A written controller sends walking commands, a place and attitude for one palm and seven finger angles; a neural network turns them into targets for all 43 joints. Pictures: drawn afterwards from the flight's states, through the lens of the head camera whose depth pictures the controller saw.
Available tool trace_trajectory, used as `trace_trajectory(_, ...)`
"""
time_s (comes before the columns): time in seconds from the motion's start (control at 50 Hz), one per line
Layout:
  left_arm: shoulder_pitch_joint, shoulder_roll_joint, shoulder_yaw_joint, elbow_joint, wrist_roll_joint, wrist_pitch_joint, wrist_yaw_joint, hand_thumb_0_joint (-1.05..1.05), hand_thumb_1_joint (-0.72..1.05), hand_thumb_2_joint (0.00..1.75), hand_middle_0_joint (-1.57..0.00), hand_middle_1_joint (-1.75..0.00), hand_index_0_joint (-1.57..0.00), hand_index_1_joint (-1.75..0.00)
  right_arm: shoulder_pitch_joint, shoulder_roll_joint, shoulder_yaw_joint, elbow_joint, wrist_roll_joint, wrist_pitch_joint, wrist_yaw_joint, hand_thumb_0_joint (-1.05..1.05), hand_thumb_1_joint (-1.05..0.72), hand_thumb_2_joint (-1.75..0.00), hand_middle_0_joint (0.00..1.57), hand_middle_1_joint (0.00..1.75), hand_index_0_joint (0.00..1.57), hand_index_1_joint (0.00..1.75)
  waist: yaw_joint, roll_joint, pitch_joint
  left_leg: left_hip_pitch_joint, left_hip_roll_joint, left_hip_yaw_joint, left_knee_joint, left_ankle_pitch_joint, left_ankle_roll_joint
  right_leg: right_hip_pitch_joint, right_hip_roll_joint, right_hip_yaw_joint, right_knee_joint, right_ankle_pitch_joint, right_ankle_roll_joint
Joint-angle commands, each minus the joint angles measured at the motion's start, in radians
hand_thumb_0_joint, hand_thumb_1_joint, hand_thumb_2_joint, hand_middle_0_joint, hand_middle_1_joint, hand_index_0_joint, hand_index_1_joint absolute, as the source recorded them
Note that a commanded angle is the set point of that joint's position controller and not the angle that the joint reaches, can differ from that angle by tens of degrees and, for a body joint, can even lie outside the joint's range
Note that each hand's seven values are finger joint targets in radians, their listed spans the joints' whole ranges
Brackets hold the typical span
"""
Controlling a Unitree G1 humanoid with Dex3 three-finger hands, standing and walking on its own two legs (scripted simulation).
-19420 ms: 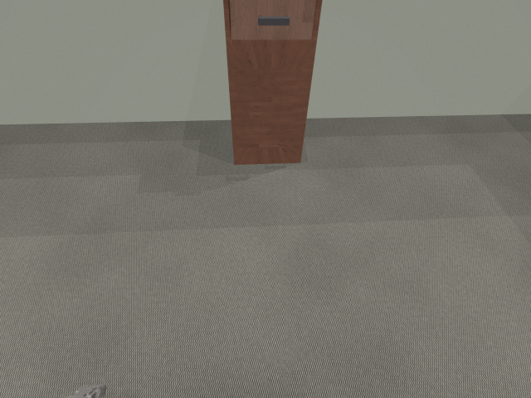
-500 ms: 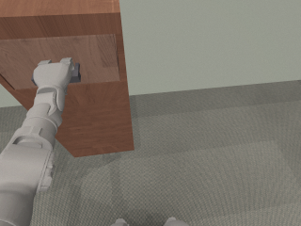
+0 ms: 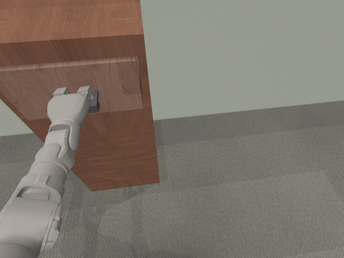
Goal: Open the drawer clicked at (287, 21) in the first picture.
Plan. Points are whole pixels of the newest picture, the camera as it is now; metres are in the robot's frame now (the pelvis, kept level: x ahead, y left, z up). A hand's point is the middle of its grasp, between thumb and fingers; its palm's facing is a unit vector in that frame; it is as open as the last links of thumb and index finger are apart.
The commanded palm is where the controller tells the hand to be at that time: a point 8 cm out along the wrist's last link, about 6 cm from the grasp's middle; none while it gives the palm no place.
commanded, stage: pull the drawer open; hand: left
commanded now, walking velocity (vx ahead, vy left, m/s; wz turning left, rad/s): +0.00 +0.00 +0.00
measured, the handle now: (74, 101) +0.50 +0.24 +0.05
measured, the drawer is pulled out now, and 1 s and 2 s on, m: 0.01 0.13 0.24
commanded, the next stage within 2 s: none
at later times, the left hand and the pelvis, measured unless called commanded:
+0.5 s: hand (76, 138) +0.40 +0.22 +0.03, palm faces -0.01 -0.05 -1.00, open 5.7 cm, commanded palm +0.36 +0.23 +0.09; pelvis +0.01 +0.00 +0.01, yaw +1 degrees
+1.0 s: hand (73, 163) +0.33 +0.22 +0.03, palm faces +0.00 -0.05 -1.00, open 5.7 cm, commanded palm +0.30 +0.21 +0.09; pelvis -0.01 -0.01 +0.01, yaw +1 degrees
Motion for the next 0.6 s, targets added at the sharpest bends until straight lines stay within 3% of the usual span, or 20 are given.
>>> trace_trajectory(0.0,-0.277,0.218,0.067,-0.219,-0.011,0.01,0.037,0.0,0.9,0.9,-0.4,-1.35,-0.4,-1.35,0.056,-0.152,-0.053,-0.089,0.0,-0.013,-0.004,0.0,-0.9,-0.9,0.2,0.3,0.2,0.3,0.037,-0.009,-0.362,0.319,0.006,-0.019,-0.044,0.623,-0.004,0.199,0.007,-0.041,-0.046,0.479,-0.023)
trace_trajectory(0.02,-0.289,0.183,0.036,-0.239,-0.012,0.014,0.034,0.0,0.9,0.9,-0.4,-1.35,-0.4,-1.35,0.049,-0.15,-0.054,-0.091,0.002,-0.013,-0.001,0.0,-0.9,-0.9,0.2,0.3,0.2,0.3,0.027,-0.013,-0.341,0.326,0.008,-0.021,-0.049,0.619,-0.004,0.188,0.006,-0.046,-0.051,0.472,-0.022)
trace_trajectory(0.06,-0.256,0.219,0.072,-0.279,-0.012,0.017,0.035,0.0,0.9,0.9,-0.4,-1.35,-0.4,-1.35,0.038,-0.155,-0.058,-0.094,0.0,-0.011,-0.001,0.0,-0.9,-0.9,0.2,0.3,0.2,0.3,0.044,-0.011,-0.371,0.361,0.014,-0.026,-0.048,0.676,-0.006,0.203,0.005,-0.042,-0.05,0.484,-0.025)
trace_trajectory(0.08,-0.229,0.208,0.066,-0.291,-0.01,0.023,0.036,0.0,0.9,0.9,-0.4,-1.35,-0.4,-1.35,0.033,-0.149,-0.056,-0.1,0.001,-0.008,0.0,0.0,-0.9,-0.9,0.2,0.3,0.2,0.3,0.05,0.002,-0.387,0.376,0.012,-0.025,-0.046,0.699,-0.007,0.21,0.004,-0.04,-0.047,0.502,-0.023)
trace_trajectory(0.12,-0.214,0.164,0.033,-0.31,-0.013,0.036,0.032,0.0,0.9,0.9,-0.4,-1.35,-0.4,-1.35,0.016,-0.146,-0.054,-0.108,0.004,-0.007,0.003,0.0,-0.9,-0.9,0.2,0.3,0.2,0.3,0.046,0.007,-0.344,0.378,0.015,-0.029,-0.054,0.688,-0.011,0.188,0.005,-0.049,-0.052,0.471,-0.024)
trace_trajectory(0.16,-0.207,0.173,0.043,-0.325,-0.015,0.041,0.031,0.0,0.9,0.9,-0.4,-1.35,-0.4,-1.35,0.006,-0.149,-0.055,-0.107,0.003,-0.005,0.001,0.0,-0.9,-0.9,0.2,0.3,0.2,0.3,0.043,-0.017,-0.338,0.38,0.016,-0.029,-0.055,0.682,-0.009,0.197,0.004,-0.047,-0.058,0.469,-0.025)
trace_trajectory(0.18,-0.167,0.198,0.068,-0.333,-0.01,0.046,0.031,0.0,0.9,0.9,-0.4,-1.35,-0.4,-1.35,0.001,-0.146,-0.053,-0.114,0.004,-0.004,0.0,0.0,-0.9,-0.9,0.2,0.3,0.2,0.3,0.062,-0.015,-0.354,0.379,0.013,-0.027,-0.058,0.691,-0.009,0.218,0.002,-0.044,-0.052,0.483,-0.025)
trace_trajectory(0.22,-0.144,0.171,0.047,-0.387,-0.014,0.053,0.03,0.0,0.9,0.9,-0.4,-1.35,-0.4,-1.35,-0.017,-0.141,-0.052,-0.127,0.005,-0.003,0.001,0.0,-0.9,-0.9,0.2,0.3,0.2,0.3,0.066,-0.002,-0.367,0.405,0.015,-0.031,-0.057,0.728,-0.012,0.221,0.001,-0.045,-0.051,0.495,-0.025)
trace_trajectory(0.24,-0.146,0.129,0.012,-0.404,-0.017,0.058,0.027,0.0,0.9,0.9,-0.4,-1.35,-0.4,-1.35,-0.025,-0.139,-0.053,-0.128,0.006,-0.004,0.002,0.0,-0.9,-0.9,0.2,0.3,0.2,0.3,0.055,0.0,-0.357,0.416,0.015,-0.031,-0.057,0.724,-0.012,0.212,0.001,-0.048,-0.057,0.492,-0.024)
trace_trajectory(0.3,-0.121,0.142,0.025,-0.394,-0.021,0.071,0.023,0.0,0.9,0.9,-0.4,-1.35,-0.4,-1.35,-0.039,-0.14,-0.048,-0.132,0.009,-0.002,0.0,0.0,-0.9,-0.9,0.2,0.3,0.2,0.3,0.059,-0.018,-0.306,0.393,0.013,-0.033,-0.07,0.665,-0.012,0.206,0.002,-0.051,-0.063,0.447,-0.027)
trace_trajectory(0.36,-0.11,0.158,0.037,-0.418,-0.02,0.079,0.02,0.0,0.9,0.9,-0.4,-1.35,-0.4,-1.35,-0.054,-0.141,-0.044,-0.139,0.008,0.0,-0.006,0.0,-0.9,-0.9,0.2,0.3,0.2,0.3,0.064,-0.035,-0.311,0.381,0.008,-0.03,-0.077,0.629,-0.011,0.234,-0.001,-0.046,-0.068,0.447,-0.03)
trace_trajectory(0.4,-0.091,0.123,0.008,-0.44,-0.018,0.079,0.018,0.0,0.9,0.9,-0.4,-1.35,-0.4,-1.35,-0.068,-0.134,-0.045,-0.144,0.009,-0.002,-0.008,0.0,-0.9,-0.9,0.2,0.3,0.2,0.3,0.064,-0.023,-0.315,0.397,0.006,-0.028,-0.078,0.621,-0.011,0.23,-0.001,-0.045,-0.068,0.442,-0.029)
trace_trajectory(0.42,-0.075,0.138,0.024,-0.464,-0.019,0.077,0.018,0.0,0.9,0.9,-0.4,-1.35,-0.4,-1.35,-0.074,-0.133,-0.044,-0.147,0.009,-0.002,-0.009,0.0,-0.9,-0.9,0.2,0.3,0.2,0.3,0.076,-0.018,-0.321,0.397,0.006,-0.025,-0.08,0.627,-0.012,0.241,-0.002,-0.044,-0.066,0.452,-0.03)
trace_trajectory(0.44,-0.056,0.116,0.007,-0.481,-0.025,0.079,0.016,0.0,0.9,0.9,-0.4,-1.35,-0.4,-1.35,-0.083,-0.131,-0.043,-0.153,0.009,-0.003,-0.009,0.0,-0.9,-0.9,0.2,0.3,0.2,0.3,0.073,-0.012,-0.321,0.401,0.004,-0.025,-0.08,0.63,-0.011,0.246,-0.003,-0.043,-0.07,0.458,-0.029)
trace_trajectory(0.46,-0.031,0.145,0.037,-0.467,-0.027,0.082,0.016,0.0,0.9,0.9,-0.4,-1.35,-0.4,-1.35,-0.083,-0.135,-0.042,-0.151,0.009,-0.002,-0.01,0.0,-0.9,-0.9,0.2,0.3,0.2,0.3,0.079,-0.037,-0.312,0.386,0.004,-0.027,-0.084,0.622,-0.011,0.262,-0.003,-0.042,-0.071,0.456,-0.031)
trace_trajectory(0.54,0.019,0.111,0.013,-0.538,-0.036,0.076,0.012,0.0,0.9,0.9,-0.4,-1.35,-0.4,-1.35,-0.11,-0.128,-0.039,-0.166,0.011,-0.009,-0.014,0.0,-0.9,-0.9,0.2,0.3,0.2,0.3,0.084,-0.031,-0.294,0.388,0.001,-0.023,-0.093,0.599,-0.01,0.269,-0.005,-0.042,-0.075,0.458,-0.03)
trace_trajectory(0.58,0.026,0.123,0.021,-0.573,-0.034,0.072,0.012,0.0,0.9,0.9,-0.4,-1.35,-0.4,-1.35,-0.121,-0.127,-0.038,-0.168,0.013,-0.011,-0.014,0.0,-0.9,-0.9,0.2,0.3,0.2,0.3,0.089,-0.024,-0.299,0.392,0.0,-0.023,-0.095,0.597,-0.009,0.276,-0.006,-0.035,-0.075,0.459,-0.029)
